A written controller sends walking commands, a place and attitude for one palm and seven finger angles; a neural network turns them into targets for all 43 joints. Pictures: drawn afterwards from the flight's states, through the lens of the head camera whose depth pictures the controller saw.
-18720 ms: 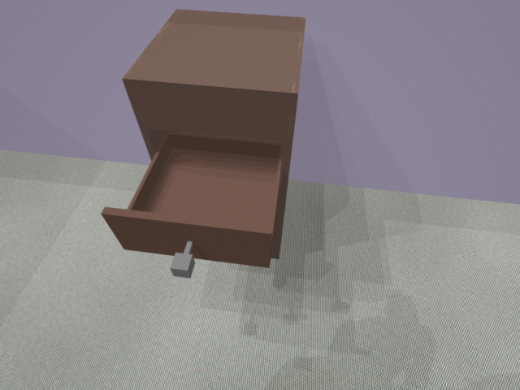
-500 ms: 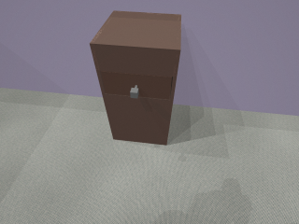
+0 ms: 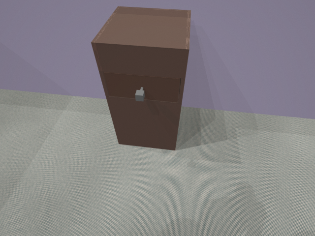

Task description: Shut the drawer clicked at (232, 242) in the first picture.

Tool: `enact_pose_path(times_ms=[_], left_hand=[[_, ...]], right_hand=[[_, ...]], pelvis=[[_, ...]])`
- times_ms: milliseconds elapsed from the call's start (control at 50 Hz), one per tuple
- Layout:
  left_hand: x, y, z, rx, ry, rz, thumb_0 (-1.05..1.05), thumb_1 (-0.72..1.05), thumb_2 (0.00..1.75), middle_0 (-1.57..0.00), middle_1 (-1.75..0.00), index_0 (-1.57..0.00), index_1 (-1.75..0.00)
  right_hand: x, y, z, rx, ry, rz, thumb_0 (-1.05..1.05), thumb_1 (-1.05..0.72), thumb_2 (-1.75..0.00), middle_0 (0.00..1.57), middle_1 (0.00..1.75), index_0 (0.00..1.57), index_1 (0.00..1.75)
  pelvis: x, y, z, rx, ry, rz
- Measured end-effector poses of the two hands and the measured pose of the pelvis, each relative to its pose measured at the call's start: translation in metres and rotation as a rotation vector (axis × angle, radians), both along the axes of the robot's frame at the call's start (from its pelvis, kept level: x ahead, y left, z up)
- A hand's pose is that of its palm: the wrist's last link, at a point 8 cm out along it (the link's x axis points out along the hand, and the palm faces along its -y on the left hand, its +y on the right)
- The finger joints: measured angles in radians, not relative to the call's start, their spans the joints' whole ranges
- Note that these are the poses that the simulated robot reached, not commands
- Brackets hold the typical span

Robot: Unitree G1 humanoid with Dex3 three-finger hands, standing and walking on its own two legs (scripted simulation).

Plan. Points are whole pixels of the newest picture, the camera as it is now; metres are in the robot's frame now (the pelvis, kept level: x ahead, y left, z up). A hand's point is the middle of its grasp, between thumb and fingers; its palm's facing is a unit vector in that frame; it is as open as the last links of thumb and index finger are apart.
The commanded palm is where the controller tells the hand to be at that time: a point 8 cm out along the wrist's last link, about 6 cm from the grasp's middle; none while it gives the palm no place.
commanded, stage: look to check the result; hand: left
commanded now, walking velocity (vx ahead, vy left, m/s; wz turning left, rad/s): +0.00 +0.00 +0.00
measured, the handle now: (140, 93) +0.80 +0.14 -0.19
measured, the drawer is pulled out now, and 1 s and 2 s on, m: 0.00 0.00 0.00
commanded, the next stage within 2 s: stand and wait in 0.30 s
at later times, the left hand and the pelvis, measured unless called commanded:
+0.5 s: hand out of the picture -0.02 +0.14 -0.18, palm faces +0.07 -0.98 -0.16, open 7.4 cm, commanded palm none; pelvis +0.01 -0.01 +0.00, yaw +0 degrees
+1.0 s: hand out of the picture -0.03 +0.13 -0.18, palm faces +0.08 -0.98 -0.17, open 7.4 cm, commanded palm none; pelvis +0.01 -0.02 +0.00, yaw +0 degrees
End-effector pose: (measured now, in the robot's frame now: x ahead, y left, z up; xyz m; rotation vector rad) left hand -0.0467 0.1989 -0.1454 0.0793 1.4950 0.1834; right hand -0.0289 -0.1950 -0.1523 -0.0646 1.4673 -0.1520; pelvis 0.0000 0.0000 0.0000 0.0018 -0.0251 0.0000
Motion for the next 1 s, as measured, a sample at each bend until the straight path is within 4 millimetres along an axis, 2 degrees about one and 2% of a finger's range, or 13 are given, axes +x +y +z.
enact_pose_path(times_ms=[240, 500, 1000], left_hand=[[0.009, -0.01, -0.001, -0.005, -0.023, 0.005, 0.0, 0.91, 0.9, -0.2, -0.3, -0.2, -0.3], [0.016, -0.013, -0.001, 0.001, -0.032, -0.003, 0.0, 0.91, 0.9, -0.2, -0.3, -0.2, -0.3], [0.011, -0.018, 0.0, 0.004, -0.014, 0.01, 0.0, 0.91, 0.9, -0.2, -0.3, -0.2, -0.3]], right_hand=[[0.009, -0.01, 0.0, -0.01, -0.007, 0.009, 0.01, -0.91, -0.9, 0.2, 0.3, 0.2, 0.3], [0.009, -0.013, 0.0, -0.004, -0.004, 0.001, 0.01, -0.91, -0.9, 0.2, 0.3, 0.2, 0.3], [0.008, -0.018, -0.001, -0.004, 0.008, 0.006, 0.0, -0.91, -0.9, 0.2, 0.3, 0.2, 0.3]], pelvis=[[0.005, -0.007, 0.0, 0.001, -0.005, 0.004], [0.008, -0.012, 0.0, 0.002, -0.007, 0.0], [0.01, -0.017, 0.0, 0.003, -0.008, 0.004]])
